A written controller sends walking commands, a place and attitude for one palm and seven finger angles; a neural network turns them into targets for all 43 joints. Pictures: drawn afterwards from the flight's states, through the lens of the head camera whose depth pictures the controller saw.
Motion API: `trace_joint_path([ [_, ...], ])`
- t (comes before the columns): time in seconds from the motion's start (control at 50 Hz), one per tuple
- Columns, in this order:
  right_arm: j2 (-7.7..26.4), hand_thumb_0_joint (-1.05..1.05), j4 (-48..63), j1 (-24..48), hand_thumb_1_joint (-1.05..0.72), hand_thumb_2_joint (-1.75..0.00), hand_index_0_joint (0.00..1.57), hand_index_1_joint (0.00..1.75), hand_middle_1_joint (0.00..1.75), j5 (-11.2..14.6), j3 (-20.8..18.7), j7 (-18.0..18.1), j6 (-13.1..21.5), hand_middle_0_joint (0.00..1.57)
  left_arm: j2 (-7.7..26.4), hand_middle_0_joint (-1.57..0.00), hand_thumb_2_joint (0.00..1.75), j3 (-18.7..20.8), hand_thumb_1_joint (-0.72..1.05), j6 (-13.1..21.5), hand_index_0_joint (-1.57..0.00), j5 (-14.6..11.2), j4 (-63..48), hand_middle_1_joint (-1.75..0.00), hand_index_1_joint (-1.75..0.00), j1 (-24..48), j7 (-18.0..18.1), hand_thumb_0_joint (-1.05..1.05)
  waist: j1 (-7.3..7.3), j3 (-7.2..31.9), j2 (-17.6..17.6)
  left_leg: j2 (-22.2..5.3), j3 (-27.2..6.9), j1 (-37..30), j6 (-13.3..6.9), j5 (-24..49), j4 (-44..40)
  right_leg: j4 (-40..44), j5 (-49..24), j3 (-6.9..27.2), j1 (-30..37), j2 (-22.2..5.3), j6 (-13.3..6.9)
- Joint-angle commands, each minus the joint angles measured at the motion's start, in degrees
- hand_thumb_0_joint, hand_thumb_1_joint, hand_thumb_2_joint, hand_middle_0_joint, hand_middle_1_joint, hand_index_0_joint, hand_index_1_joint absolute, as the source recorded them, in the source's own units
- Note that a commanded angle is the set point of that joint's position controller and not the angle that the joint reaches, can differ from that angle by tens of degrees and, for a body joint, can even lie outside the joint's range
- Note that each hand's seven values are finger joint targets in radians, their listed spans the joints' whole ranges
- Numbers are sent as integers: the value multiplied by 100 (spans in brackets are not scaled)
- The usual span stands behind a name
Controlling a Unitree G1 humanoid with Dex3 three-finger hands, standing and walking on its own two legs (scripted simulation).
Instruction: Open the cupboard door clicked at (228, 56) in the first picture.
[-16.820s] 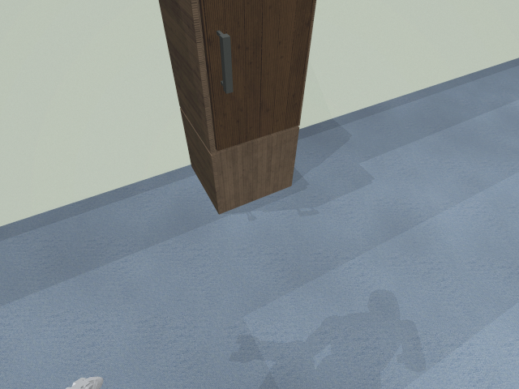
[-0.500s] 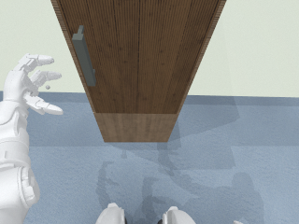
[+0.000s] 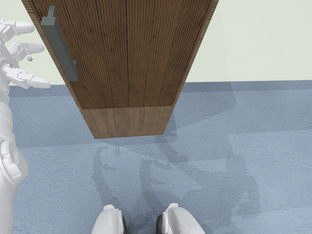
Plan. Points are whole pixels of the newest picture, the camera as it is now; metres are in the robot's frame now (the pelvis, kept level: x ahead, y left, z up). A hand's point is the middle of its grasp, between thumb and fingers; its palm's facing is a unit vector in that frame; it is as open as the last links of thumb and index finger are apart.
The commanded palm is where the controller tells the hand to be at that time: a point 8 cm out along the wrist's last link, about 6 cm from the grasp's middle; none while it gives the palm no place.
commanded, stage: move the hooked fingers beside the handle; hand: left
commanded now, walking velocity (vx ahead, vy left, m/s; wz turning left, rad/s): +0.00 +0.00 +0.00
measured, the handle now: (63, 47) +0.56 +0.19 +0.08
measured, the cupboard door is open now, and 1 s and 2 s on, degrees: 0 0 0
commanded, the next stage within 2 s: slide the fingers in behind the handle in 0.82 s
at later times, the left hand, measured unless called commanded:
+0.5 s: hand (30, 59) +0.51 +0.25 +0.09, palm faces +0.00 -1.00 -0.01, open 14.0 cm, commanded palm +0.49 +0.29 +0.09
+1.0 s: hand (33, 59) +0.51 +0.24 +0.09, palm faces -0.01 -1.00 -0.01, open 14.0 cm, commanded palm +0.50 +0.28 +0.08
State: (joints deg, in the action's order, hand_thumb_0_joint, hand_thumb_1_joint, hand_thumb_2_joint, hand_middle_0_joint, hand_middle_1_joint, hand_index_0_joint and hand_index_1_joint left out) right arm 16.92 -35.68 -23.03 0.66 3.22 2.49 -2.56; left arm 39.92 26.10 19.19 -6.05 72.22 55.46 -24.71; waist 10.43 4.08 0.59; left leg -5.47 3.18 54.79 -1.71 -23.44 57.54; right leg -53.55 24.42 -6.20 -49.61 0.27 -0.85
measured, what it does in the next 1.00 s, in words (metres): stands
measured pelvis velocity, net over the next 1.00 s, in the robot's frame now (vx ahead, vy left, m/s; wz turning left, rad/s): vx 0.00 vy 0.00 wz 0.00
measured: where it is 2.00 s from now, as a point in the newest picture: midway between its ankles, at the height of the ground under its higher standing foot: outside the picture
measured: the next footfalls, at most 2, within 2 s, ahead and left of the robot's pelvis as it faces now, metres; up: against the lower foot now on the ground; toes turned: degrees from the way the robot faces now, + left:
none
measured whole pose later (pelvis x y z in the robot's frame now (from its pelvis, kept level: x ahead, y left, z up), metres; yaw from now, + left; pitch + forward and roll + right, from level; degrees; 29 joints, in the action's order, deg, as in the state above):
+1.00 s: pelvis +0.00 +0.00 +0.00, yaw +0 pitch +21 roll -4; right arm 16.2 -35.2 -22.6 0.3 3.2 1.6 -4.7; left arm 38.1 25.6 20.1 -6.4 70.1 54.3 -23.3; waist 10.2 4.6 0.9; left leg -5.6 2.9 55.7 -1.9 -24.3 58.5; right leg -53.9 24.8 -6.1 -50.3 0.5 -0.6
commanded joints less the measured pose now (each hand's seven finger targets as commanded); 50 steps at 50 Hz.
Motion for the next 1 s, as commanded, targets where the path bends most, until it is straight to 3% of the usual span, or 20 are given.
trace_joint_path([
  [0.0,1120,0,198,-1142,-90,-90,20,30,30,-69,-411,62,46,20,1728,-30,30,185,-50,339,-30,11,-1202,-120,-120,2742,73,0,108,2952,1235,256,-667,-2730,-15,2111,-446,565,-1536,406,291,297,-12],
  [0.04,1121,0,235,-1196,-90,-90,20,30,30,-88,-422,30,6,20,1737,-30,30,293,-50,274,-30,-4,-1121,-120,-120,2408,94,0,45,2979,1046,248,-637,-2687,-27,2253,-445,574,-1695,398,437,309,7],
  [0.08,1108,0,317,-1222,-90,-90,20,30,30,-104,-434,-13,-52,20,1798,-30,30,444,-50,280,-30,-15,-1270,-120,-120,2030,82,0,-139,3267,1209,253,-609,-2874,-3,2703,-439,507,-2026,377,608,324,-9],
  [0.12,1104,0,371,-1203,-90,-90,20,30,30,-87,-440,-32,-125,20,1871,-30,30,492,-50,203,-30,3,-1216,-120,-120,1846,96,0,-116,3027,839,259,-548,-2546,-37,2511,-466,553,-2079,382,797,335,26],
  [0.24,1080,0,439,-1164,-90,-90,20,30,30,-79,-480,-35,-201,20,1899,-30,30,577,-50,370,-30,-54,-1809,-120,-120,1912,148,0,-147,3094,1011,275,-502,-2667,-46,2459,-517,599,-2115,412,909,356,18],
  [0.26,1059,0,425,-1162,-90,-90,20,30,30,-74,-482,-41,-196,20,1680,-30,30,447,-50,450,-30,-129,-2001,-120,-120,2026,130,0,-86,3171,1168,266,-521,-2943,-38,2681,-489,574,-2202,394,769,377,-4],
  [0.3,1054,0,373,-1140,-90,-90,20,30,30,-76,-505,-65,-198,20,1584,-30,30,471,-50,490,-30,-183,-1934,-120,-120,1809,109,0,-140,3175,1181,253,-555,-3095,-6,2720,-507,623,-2140,367,730,389,-9],
  [0.36,1059,0,295,-1099,-90,-90,20,30,30,-51,-467,-35,-213,20,1468,-30,30,306,-50,401,-30,-181,-1602,-120,-120,1975,81,0,-8,2660,966,269,-544,-2772,-44,2336,-550,671,-1945,364,656,377,-12],
  [0.46,1036,0,291,-1070,-90,-90,20,30,30,-63,-475,-35,-196,20,1222,-30,30,157,-50,444,-30,-203,-1700,-120,-120,1910,109,0,-19,2793,1130,255,-592,-3112,-16,2647,-522,643,-1985,330,458,369,-33],
  [0.54,1058,0,308,-986,-90,-90,20,30,30,-51,-459,-26,-189,20,1455,-30,30,297,-50,409,-30,-180,-1451,-120,-120,1910,127,0,-26,2655,784,291,-553,-2636,-43,2278,-525,640,-1946,375,712,342,11],
  [0.58,1054,0,344,-957,-90,-90,20,30,30,-45,-440,-18,-191,20,1507,-30,30,274,-50,441,-30,-131,-1504,-120,-120,1958,138,0,-50,2728,956,298,-558,-2704,-28,2377,-488,590,-1975,384,649,330,-6],
  [0.6,1029,0,351,-920,-90,-90,20,30,30,-42,-432,-26,-186,20,1338,-30,30,139,-50,434,-30,-136,-1442,-120,-120,1971,124,0,-13,2648,1001,301,-541,-2673,-31,2259,-479,609,-1899,391,582,334,5],
  [0.64,1065,0,376,-933,-90,-90,20,30,30,-47,-444,-17,-188,20,1564,-30,30,296,-50,482,-30,-129,-1587,-120,-120,2004,143,0,-57,2761,929,292,-569,-2695,-24,2290,-501,591,-1910,388,688,333,-1],
  [0.68,1028,0,362,-902,-90,-90,20,30,30,-47,-439,-23,-188,20,1305,-30,30,128,-50,525,-30,-175,-1652,-120,-120,2100,110,0,-22,2885,1155,276,-594,-2936,2,2478,-455,560,-1953,366,512,342,-12],
  [0.74,1075,0,309,-890,-90,-90,20,30,30,-29,-423,7,-179,20,1362,-30,30,89,-50,438,-30,-170,-1361,-120,-120,2282,98,0,111,2512,833,281,-590,-2516,-39,1898,-474,632,-1592,389,455,329,15],
  [0.78,1091,0,316,-902,-90,-90,20,30,30,-35,-419,32,-164,20,1538,-30,30,207,-50,455,-30,-150,-1397,-120,-120,2309,103,0,55,2721,958,283,-610,-2616,-31,1965,-465,597,-1610,395,466,327,-2],
  [0.82,1057,0,287,-920,-90,-90,20,30,30,-49,-415,11,-135,20,1291,-30,30,32,-50,461,-30,-134,-1444,-120,-120,2375,115,0,72,2743,1164,274,-646,-2799,-9,2013,-457,599,-1525,363,273,330,-16],
  [0.9,1087,0,254,-1001,-90,-90,20,30,30,-62,-427,7,-126,20,1487,-30,30,218,-50,471,-30,-140,-1413,-120,-120,2313,156,0,26,2989,1055,263,-680,-2814,-8,2129,-427,558,-1594,359,362,343,-15],
  [0.94,1055,0,257,-980,-90,-90,20,30,30,-60,-416,-18,-126,20,1205,-30,30,3,-50,407,-30,-136,-1387,-120,-120,2326,164,0,82,2800,1064,269,-655,-2738,-16,2004,-461,599,-1514,346,297,346,-4],
  [0.98,1062,0,261,-1009,-90,-90,20,30,30,-64,-423,-13,-138,20,1224,-30,30,33,-50,408,-30,-132,-1429,-120,-120,2312,208,0,71,2838,1015,261,-667,-2775,-18,2061,-471,596,-1554,336,305,348,-7],
])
